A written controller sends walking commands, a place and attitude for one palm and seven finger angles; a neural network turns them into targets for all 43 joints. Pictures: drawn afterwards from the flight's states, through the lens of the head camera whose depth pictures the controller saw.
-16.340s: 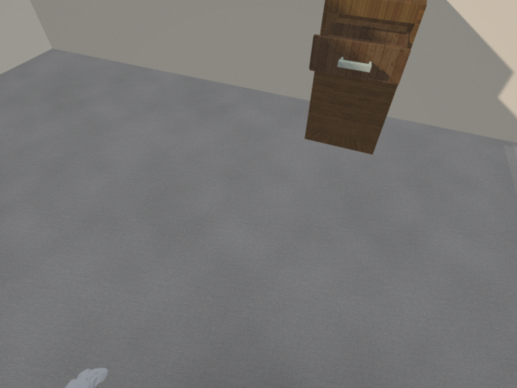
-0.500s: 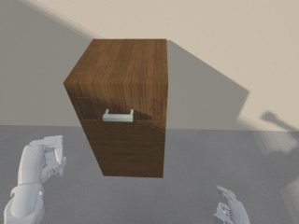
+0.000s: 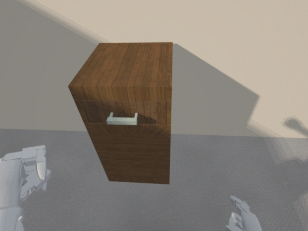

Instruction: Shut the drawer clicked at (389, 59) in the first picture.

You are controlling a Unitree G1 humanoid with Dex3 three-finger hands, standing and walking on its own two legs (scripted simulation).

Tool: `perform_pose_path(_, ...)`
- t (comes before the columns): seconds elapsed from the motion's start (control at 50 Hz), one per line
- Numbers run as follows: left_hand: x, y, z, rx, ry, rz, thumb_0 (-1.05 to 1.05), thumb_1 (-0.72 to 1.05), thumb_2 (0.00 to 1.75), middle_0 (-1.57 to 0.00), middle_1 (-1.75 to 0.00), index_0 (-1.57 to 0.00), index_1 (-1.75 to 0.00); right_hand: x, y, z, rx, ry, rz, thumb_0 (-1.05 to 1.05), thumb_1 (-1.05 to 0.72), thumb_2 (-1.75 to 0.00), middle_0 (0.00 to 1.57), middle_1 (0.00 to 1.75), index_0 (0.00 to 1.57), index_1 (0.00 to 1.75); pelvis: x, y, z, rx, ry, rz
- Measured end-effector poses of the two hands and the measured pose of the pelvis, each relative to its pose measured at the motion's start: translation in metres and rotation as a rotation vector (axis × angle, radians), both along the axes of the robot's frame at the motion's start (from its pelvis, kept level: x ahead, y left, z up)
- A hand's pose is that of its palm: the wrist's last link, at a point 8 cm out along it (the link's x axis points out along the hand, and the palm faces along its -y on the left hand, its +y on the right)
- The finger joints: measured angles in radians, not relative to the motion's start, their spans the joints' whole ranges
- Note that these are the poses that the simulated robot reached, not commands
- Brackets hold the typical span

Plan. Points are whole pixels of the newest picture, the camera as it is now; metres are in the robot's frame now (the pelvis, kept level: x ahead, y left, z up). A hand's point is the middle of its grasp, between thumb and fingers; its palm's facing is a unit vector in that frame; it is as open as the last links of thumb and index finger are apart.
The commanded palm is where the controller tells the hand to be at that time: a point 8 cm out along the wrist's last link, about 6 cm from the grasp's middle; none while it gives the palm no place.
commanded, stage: step back with the hand held close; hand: left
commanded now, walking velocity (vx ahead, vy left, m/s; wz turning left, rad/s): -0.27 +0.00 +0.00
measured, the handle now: (122, 117) +0.60 +0.22 -0.10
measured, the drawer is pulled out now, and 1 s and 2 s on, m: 0.00 0.00 0.00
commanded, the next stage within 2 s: stop stepping back and stand still in 1.56 s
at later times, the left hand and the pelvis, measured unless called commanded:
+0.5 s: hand (24, 180) +0.15 +0.27 +0.16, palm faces +0.32 -0.80 -0.50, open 3.2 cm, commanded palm +0.10 +0.31 +0.18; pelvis -0.04 +0.03 +0.00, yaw -1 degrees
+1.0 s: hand out of the picture +0.08 +0.29 +0.16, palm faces +0.41 -0.75 -0.52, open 3.2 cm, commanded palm +0.01 +0.32 +0.18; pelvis -0.11 +0.03 -0.02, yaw +3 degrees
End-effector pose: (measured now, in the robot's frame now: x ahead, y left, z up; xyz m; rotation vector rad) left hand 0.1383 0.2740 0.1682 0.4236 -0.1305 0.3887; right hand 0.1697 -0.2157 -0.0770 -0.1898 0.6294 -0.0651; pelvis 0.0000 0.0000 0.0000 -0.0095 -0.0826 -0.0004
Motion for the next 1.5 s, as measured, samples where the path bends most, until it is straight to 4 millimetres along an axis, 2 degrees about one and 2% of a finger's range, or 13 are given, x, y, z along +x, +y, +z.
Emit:
perform_pose_path(0.12,0.01,0.008,0.021,0.112,-0.076,-0.032,0.01,0.88,0.9,-1.4,-1.6,-1.4,-1.6,-0.009,-0.009,-0.002,-0.012,0.049,-0.034,0.01,-0.9,-0.9,0.2,0.3,0.21,0.3,-0.002,0.002,0.0,-0.013,0.043,0.0)
perform_pose_path(0.22,0.018,0.011,0.004,0.103,0.019,-0.07,0.01,0.89,0.9,-1.4,-1.6,-1.4,-1.6,-0.023,-0.017,-0.006,-0.028,0.114,-0.096,0.01,-0.9,-0.9,0.2,0.3,0.21,0.3,-0.007,0.012,0.001,-0.003,0.077,-0.012)
perform_pose_path(0.32,0.011,0.015,-0.004,0.112,0.085,-0.112,0.01,0.89,0.9,-1.4,-1.6,-1.4,-1.6,-0.035,-0.017,-0.006,-0.052,0.158,-0.132,0.01,-0.9,-0.9,0.2,0.3,0.21,0.3,-0.014,0.019,0.0,0.002,0.094,-0.016)
perform_pose_path(0.5,-0.02,0.031,0.014,0.162,-0.02,-0.102,0.01,0.88,0.9,-1.4,-1.6,-1.4,-1.6,-0.042,0.005,0.004,-0.063,0.103,-0.105,0.01,-0.9,-0.9,0.2,0.3,0.21,0.3,-0.037,0.029,-0.004,-0.002,0.091,-0.01)
perform_pose_path(0.66,-0.055,0.04,0.0,0.13,-0.033,-0.057,0.01,0.89,0.9,-1.4,-1.6,-1.4,-1.6,-0.059,0.022,0.005,-0.051,0.043,-0.061,0.01,-0.9,-0.9,0.21,0.3,0.21,0.3,-0.066,0.035,-0.01,-0.017,0.082,-0.002)
perform_pose_path(0.88,-0.083,0.045,0.008,0.172,-0.13,-0.084,0.01,0.88,0.9,-1.4,-1.6,-1.4,-1.6,-0.108,0.021,-0.003,-0.119,0.117,-0.045,0.01,-0.9,-0.9,0.21,0.3,0.21,0.3,-0.094,0.038,-0.015,-0.037,0.079,0.044)
perform_pose_path(0.98,-0.096,0.05,0.012,0.251,-0.136,-0.063,0.01,0.88,0.9,-1.4,-1.6,-1.4,-1.6,-0.115,0.019,-0.011,-0.106,0.114,-0.045,0.01,-0.9,-0.9,0.21,0.3,0.21,0.3,-0.105,0.035,-0.02,-0.036,0.092,0.059)
perform_pose_path(1.06,-0.108,0.045,0.007,0.224,-0.126,-0.077,0.01,0.88,0.9,-1.4,-1.6,-1.4,-1.6,-0.12,0.018,-0.013,-0.095,0.114,-0.039,0.01,-0.9,-0.9,0.21,0.3,0.21,0.3,-0.119,0.032,-0.021,-0.044,0.087,0.055)
perform_pose_path(1.16,-0.124,0.044,0.001,0.147,-0.144,-0.113,0.01,0.88,0.9,-1.4,-1.6,-1.4,-1.6,-0.132,0.018,-0.006,-0.12,0.133,-0.049,0.01,-0.9,-0.9,0.21,0.3,0.21,0.3,-0.13,0.039,-0.019,-0.046,0.096,0.072)
perform_pose_path(1.26,-0.14,0.064,0.004,0.18,-0.165,-0.109,0.01,0.88,0.9,-1.4,-1.6,-1.4,-1.6,-0.144,0.028,0.004,-0.165,0.122,-0.049,0.01,-0.9,-0.9,0.21,0.3,0.21,0.3,-0.147,0.049,-0.017,-0.05,0.106,0.073)
perform_pose_path(1.36,-0.154,0.078,0.02,0.191,-0.181,-0.076,0.01,0.88,0.9,-1.4,-1.6,-1.4,-1.6,-0.159,0.048,0.016,-0.141,0.095,-0.015,0.01,-0.9,-0.9,0.2,0.3,0.21,0.3,-0.164,0.053,-0.004,-0.098,0.141,0.043)
perform_pose_path(1.42,-0.162,0.073,0.022,0.147,-0.203,-0.095,0.01,0.88,0.9,-1.4,-1.6,-1.4,-1.6,-0.171,0.057,0.02,-0.118,0.087,-0.003,0.01,-0.9,-0.9,0.21,0.3,0.21,0.3,-0.175,0.053,0.0,-0.1,0.168,0.003)
perform_pose_path(1.5,-0.167,0.056,0.016,0.089,-0.207,-0.165,0.01,0.89,0.9,-1.4,-1.6,-1.4,-1.6,-0.191,0.061,0.02,-0.103,0.079,0.011,0.01,-0.9,-0.9,0.21,0.3,0.21,0.3,-0.198,0.049,0.001,-0.093,0.193,-0.024)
